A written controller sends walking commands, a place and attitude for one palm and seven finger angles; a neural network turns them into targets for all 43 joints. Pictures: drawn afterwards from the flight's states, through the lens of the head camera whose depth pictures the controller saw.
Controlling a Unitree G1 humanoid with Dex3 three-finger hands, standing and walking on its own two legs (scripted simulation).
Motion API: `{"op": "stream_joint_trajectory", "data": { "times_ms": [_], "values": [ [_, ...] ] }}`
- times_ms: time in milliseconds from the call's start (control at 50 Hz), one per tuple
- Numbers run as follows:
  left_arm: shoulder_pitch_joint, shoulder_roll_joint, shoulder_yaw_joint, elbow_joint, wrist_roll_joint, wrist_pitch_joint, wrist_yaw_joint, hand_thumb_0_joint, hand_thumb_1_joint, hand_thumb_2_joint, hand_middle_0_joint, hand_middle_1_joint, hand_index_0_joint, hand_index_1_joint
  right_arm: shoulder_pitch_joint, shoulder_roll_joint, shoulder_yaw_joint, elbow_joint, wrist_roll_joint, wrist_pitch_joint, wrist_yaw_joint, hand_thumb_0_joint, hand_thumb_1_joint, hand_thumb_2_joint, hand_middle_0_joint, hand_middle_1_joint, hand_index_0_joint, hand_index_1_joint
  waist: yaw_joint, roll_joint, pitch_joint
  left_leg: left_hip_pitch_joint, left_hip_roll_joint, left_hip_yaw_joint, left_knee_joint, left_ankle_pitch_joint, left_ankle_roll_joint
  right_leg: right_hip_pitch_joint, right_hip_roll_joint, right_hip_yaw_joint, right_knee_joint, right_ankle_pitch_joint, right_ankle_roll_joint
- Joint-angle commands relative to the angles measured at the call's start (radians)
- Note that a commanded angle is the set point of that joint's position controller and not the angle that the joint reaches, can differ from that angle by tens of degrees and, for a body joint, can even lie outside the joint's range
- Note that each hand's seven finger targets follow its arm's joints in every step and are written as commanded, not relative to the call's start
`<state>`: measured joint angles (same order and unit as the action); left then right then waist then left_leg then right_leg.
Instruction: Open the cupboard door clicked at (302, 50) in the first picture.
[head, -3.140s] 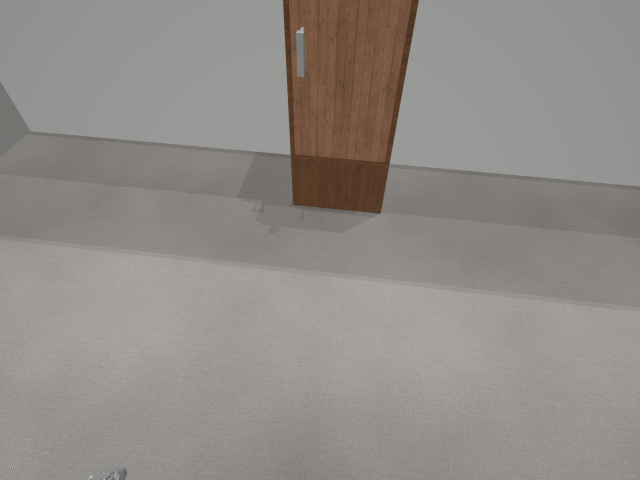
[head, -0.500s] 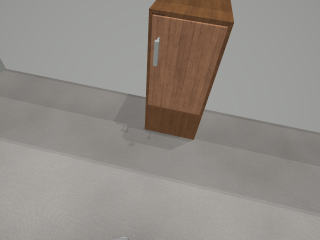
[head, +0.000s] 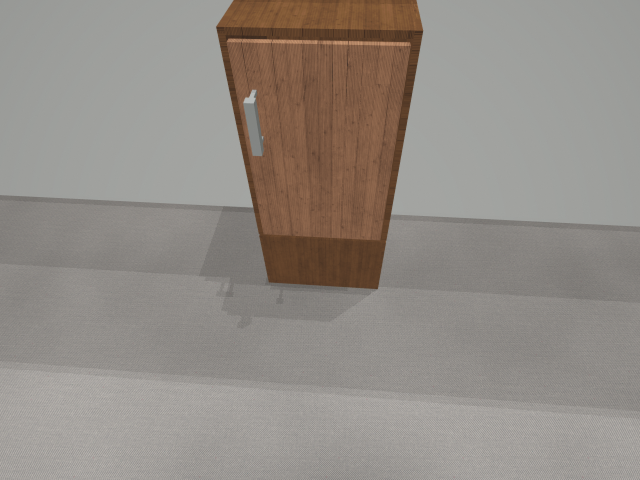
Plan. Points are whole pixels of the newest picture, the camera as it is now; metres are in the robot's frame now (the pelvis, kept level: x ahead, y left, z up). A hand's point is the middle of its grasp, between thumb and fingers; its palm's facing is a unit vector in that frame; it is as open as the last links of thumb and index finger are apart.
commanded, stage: take the last steps up to it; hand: left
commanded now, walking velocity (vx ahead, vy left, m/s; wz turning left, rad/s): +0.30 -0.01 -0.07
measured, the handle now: (255, 123) +0.84 +0.19 -0.03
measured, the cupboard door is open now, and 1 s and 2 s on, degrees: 0 0 0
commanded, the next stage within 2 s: come to a stop and stand still in 0.74 s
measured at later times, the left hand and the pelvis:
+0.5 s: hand out of the picture +0.10 +0.19 -0.18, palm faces +0.05 -0.99 -0.11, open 7.4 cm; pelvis +0.14 +0.03 +0.01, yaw -2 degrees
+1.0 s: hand (247, 338) +0.36 +0.15 -0.14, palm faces +0.02 -0.97 -0.24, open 7.2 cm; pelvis +0.27 -0.03 +0.01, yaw -1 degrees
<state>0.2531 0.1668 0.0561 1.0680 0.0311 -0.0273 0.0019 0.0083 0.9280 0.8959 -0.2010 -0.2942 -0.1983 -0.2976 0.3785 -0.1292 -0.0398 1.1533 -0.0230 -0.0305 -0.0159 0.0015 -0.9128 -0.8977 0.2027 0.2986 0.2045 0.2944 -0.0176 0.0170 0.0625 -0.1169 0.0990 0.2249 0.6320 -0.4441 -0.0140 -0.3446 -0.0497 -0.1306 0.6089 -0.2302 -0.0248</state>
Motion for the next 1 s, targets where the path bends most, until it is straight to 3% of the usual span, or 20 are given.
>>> {"op": "stream_joint_trajectory", "data": {
  "times_ms": [0,40,100,260,340,360,380,400,420,460,520,620,720,780,800,820,840,900,940,980],
  "values": [
    [0.273,0.198,0.034,0.031,-0.015,-0.022,0.02,0.0,0.9,0.9,-0.2,-0.3,-0.2,-0.3,-0.091,-0.084,-0.015,-0.115,0.009,-0.009,0.008,0.0,-0.9,-0.9,0.2,0.3,0.2,0.3,0.121,-0.268,-0.079,-0.51,0.002,-0.159,0.553,-0.12,0.025,0.34,-0.359,0.578,-0.418,-0.106,-0.217],
    [0.147,0.126,0.022,-0.007,-0.013,-0.021,0.029,0.0,0.9,0.9,-0.2,-0.3,-0.2,-0.3,-0.1,-0.084,-0.022,-0.104,0.003,-0.007,0.015,0.0,-0.9,-0.9,0.2,0.3,0.2,0.3,0.063,-0.084,-0.02,-0.497,0.06,-0.195,0.557,0.031,0.021,0.217,-0.31,0.426,-0.418,-0.168,-0.191],
    [0.092,0.082,0.008,-0.018,-0.005,-0.034,0.024,0.0,0.9,0.9,-0.2,-0.3,-0.2,-0.3,-0.038,-0.043,-0.019,-0.078,-0.005,0.01,0.02,0.0,-0.9,-0.9,0.2,0.3,0.2,0.3,0.01,-0.114,-0.007,-0.38,0.053,-0.156,0.418,0.119,-0.008,0.087,-0.227,0.235,-0.431,-0.038,-0.138],
    [0.16,0.108,0.019,0.024,-0.002,-0.04,0.012,0.0,0.9,0.9,-0.2,-0.3,-0.2,-0.3,-0.17,-0.043,-0.018,-0.141,0.002,-0.01,0.035,0.0,-0.9,-0.9,0.2,0.3,0.2,0.3,0.051,-0.14,0.027,-0.339,0.02,-0.113,0.084,0.139,-0.008,0.157,-0.23,0.218,-0.417,-0.043,-0.146],
    [0.132,0.108,0.022,0.027,-0.008,-0.028,0.007,0.0,0.9,0.9,-0.2,-0.3,-0.2,-0.3,-0.073,-0.068,-0.019,-0.118,0.003,-0.026,0.027,0.0,-0.9,-0.9,0.2,0.3,0.2,0.3,-0.007,-0.062,0.026,-0.07,-0.02,-0.06,-0.118,0.218,0.0,0.044,-0.167,0.155,-0.3,-0.117,-0.098],
    [0.131,0.076,0.016,0.018,-0.009,-0.024,0.004,0.0,0.9,0.9,-0.2,-0.3,-0.2,-0.3,0.009,-0.111,-0.026,-0.091,0.0,-0.031,0.018,0.0,-0.9,-0.9,0.2,0.3,0.2,0.3,-0.043,0.051,0.012,0.067,0.012,-0.117,-0.179,0.16,0.012,-0.05,-0.117,0.121,-0.167,-0.139,-0.073],
    [0.12,0.026,0.007,-0.008,-0.014,-0.022,-0.003,0.0,0.9,0.9,-0.2,-0.3,-0.2,-0.3,0.124,-0.197,-0.044,-0.066,-0.012,-0.035,0.009,0.0,-0.9,-0.9,0.2,0.3,0.2,0.3,-0.085,0.27,-0.014,0.16,0.207,-0.395,-0.314,0.036,0.082,-0.19,-0.009,0.023,0.1,-0.206,-0.024],
    [0.081,0.016,0.006,-0.045,-0.01,-0.025,-0.004,0.0,0.9,0.9,-0.2,-0.3,-0.2,-0.3,0.2,-0.254,-0.055,-0.061,-0.014,-0.028,0.002,0.0,-0.9,-0.9,0.2,0.3,0.2,0.3,-0.097,0.337,-0.028,0.166,0.357,-0.623,-0.449,-0.034,0.161,-0.288,0.047,0.001,0.348,-0.351,-0.006],
    [0.041,0.043,0.009,-0.049,-0.001,-0.018,0.0,0.0,0.9,0.9,-0.2,-0.3,-0.2,-0.3,0.158,-0.224,-0.046,-0.064,-0.011,-0.024,-0.007,0.0,-0.9,-0.9,0.2,0.3,0.2,0.3,-0.09,0.27,-0.005,0.083,0.358,-0.622,-0.484,-0.121,0.178,-0.305,0.002,0.081,0.492,-0.315,-0.019],
    [0.032,0.037,0.012,-0.034,-0.001,-0.016,-0.014,0.0,0.9,0.9,-0.2,-0.3,-0.2,-0.3,0.038,-0.153,-0.024,-0.106,-0.005,-0.031,-0.011,0.0,-0.9,-0.9,0.2,0.3,0.2,0.3,-0.035,0.112,0.058,-0.038,0.302,-0.494,-0.495,-0.07,0.168,-0.31,-0.059,0.113,0.562,-0.166,-0.012],
    [0.087,0.008,0.007,-0.011,0.001,0.001,-0.018,0.0,0.9,0.9,-0.2,-0.3,-0.2,-0.3,-0.001,-0.112,-0.015,-0.106,0.0,-0.05,-0.015,0.0,-0.9,-0.9,0.2,0.3,0.2,0.3,0.015,0.086,0.016,-0.058,0.216,-0.284,-0.474,0.226,0.148,-0.226,-0.072,0.096,0.483,-0.056,0.018],
    [0.02,0.006,0.002,-0.041,-0.004,0.016,-0.015,0.0,0.9,0.9,-0.2,-0.3,-0.2,-0.3,0.037,-0.121,-0.017,-0.078,0.001,-0.047,-0.013,0.0,-0.9,-0.9,0.2,0.3,0.2,0.3,0.013,0.085,0.025,-0.02,0.197,-0.197,-0.463,0.389,0.169,-0.202,-0.078,0.064,0.279,-0.017,0.04],
    [-0.068,0.01,0.0,-0.075,-0.005,0.005,-0.013,0.0,0.9,0.9,-0.2,-0.3,-0.2,-0.3,0.07,-0.132,-0.029,-0.049,-0.007,-0.029,-0.009,0.0,-0.9,-0.9,0.2,0.3,0.2,0.3,-0.012,0.101,0.029,-0.016,0.206,-0.192,-0.383,0.418,0.165,-0.086,-0.04,0.016,0.056,-0.044,0.028],
    [0.061,0.046,0.011,-0.03,-0.003,-0.008,-0.01,0.0,0.9,0.9,-0.2,-0.3,-0.2,-0.3,0.042,-0.117,-0.026,-0.045,-0.001,-0.018,-0.006,0.0,-0.9,-0.9,0.2,0.3,0.2,0.3,0.054,0.028,-0.013,-0.117,0.128,-0.137,-0.214,0.269,0.101,0.178,0.0,-0.011,-0.126,0.065,0.012],
    [0.155,0.106,0.024,-0.003,0.001,-0.021,-0.003,0.0,0.9,0.9,-0.2,-0.3,-0.2,-0.3,0.048,-0.083,-0.019,-0.046,0.007,-0.021,0.0,0.0,-0.9,-0.9,0.2,0.3,0.2,0.3,0.093,-0.087,-0.072,-0.234,0.068,-0.075,-0.03,0.169,0.063,0.347,-0.11,0.127,-0.176,0.063,-0.025],
    [0.227,0.203,0.04,0.016,-0.002,-0.028,0.006,0.0,0.9,0.9,-0.2,-0.3,-0.2,-0.3,0.074,-0.027,-0.005,-0.067,0.012,-0.022,0.006,0.0,-0.9,-0.9,0.2,0.3,0.2,0.3,0.095,-0.296,-0.118,-0.418,-0.048,-0.015,0.213,-0.089,0.02,0.48,-0.322,0.402,-0.266,0.168,-0.12],
    [0.247,0.21,0.036,0.008,-0.018,-0.026,0.013,0.0,0.9,0.9,-0.2,-0.3,-0.2,-0.3,0.046,-0.069,-0.005,-0.084,0.013,-0.004,-0.001,0.0,-0.9,-0.9,0.2,0.3,0.2,0.3,0.104,-0.272,-0.139,-0.387,-0.039,-0.115,0.359,-0.202,0.019,0.388,-0.383,0.472,-0.338,0.253,-0.169],
    [0.0,0.106,0.005,-0.045,-0.012,-0.017,0.036,0.0,0.9,0.9,-0.2,-0.3,-0.2,-0.3,0.038,-0.026,0.003,-0.044,0.017,0.021,-0.015,0.0,-0.9,-0.9,0.2,0.3,0.2,0.3,0.014,-0.114,-0.053,-0.275,0.017,-0.214,0.338,-0.049,-0.005,0.147,-0.312,0.274,-0.312,0.52,-0.161],
    [-0.026,0.103,0.012,-0.061,-0.007,-0.007,0.045,0.0,0.9,0.9,-0.2,-0.3,-0.2,-0.3,0.045,-0.009,0.0,-0.04,0.022,0.042,-0.015,0.0,-0.9,-0.9,0.2,0.3,0.2,0.3,0.007,-0.082,-0.078,-0.237,-0.01,-0.196,0.264,-0.022,-0.016,0.144,-0.281,0.185,-0.267,0.666,-0.155],
    [-0.018,0.129,0.019,-0.068,-0.009,0.008,0.048,0.0,0.9,0.9,-0.2,-0.3,-0.2,-0.3,0.014,-0.035,-0.008,-0.061,0.018,0.066,-0.012,0.0,-0.9,-0.9,0.2,0.3,0.2,0.3,0.021,-0.106,-0.086,-0.245,-0.03,-0.191,0.27,-0.002,-0.026,0.141,-0.29,0.181,-0.275,0.624,-0.161]
  ]
}}
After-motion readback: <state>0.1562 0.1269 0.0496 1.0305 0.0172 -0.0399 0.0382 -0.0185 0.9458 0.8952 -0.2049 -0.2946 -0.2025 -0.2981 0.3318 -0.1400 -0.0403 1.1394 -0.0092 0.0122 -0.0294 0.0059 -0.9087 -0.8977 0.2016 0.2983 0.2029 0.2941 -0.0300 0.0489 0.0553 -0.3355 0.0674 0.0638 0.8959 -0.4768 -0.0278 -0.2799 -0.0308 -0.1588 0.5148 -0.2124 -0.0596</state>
